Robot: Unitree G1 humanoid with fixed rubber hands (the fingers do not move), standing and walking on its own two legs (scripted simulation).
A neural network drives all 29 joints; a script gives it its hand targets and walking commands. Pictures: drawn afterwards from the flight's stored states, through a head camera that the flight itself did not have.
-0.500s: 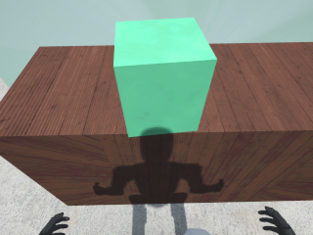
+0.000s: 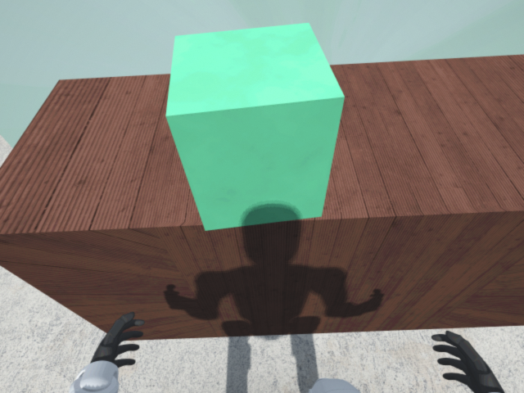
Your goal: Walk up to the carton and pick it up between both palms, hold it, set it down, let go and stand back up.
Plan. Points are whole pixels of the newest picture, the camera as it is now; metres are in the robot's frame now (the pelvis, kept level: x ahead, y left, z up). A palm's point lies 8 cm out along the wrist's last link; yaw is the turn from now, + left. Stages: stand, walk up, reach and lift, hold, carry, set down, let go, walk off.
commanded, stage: reach and lift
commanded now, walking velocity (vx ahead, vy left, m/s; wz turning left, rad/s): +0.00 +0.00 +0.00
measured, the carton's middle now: (253, 133) +0.48 +0.02 +0.12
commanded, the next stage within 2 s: none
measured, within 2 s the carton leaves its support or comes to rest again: neither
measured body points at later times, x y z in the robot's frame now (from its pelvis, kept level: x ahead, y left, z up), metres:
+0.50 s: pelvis +0.01 +0.01 +0.02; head +0.02 +0.01 +0.47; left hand +0.19 +0.25 +0.00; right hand +0.18 -0.25 +0.00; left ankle +0.00 +0.14 -0.72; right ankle +0.05 -0.11 -0.72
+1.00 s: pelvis +0.02 +0.01 +0.02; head +0.01 +0.02 +0.47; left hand +0.21 +0.23 +0.08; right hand +0.20 -0.22 +0.08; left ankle +0.00 +0.14 -0.72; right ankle +0.05 -0.11 -0.72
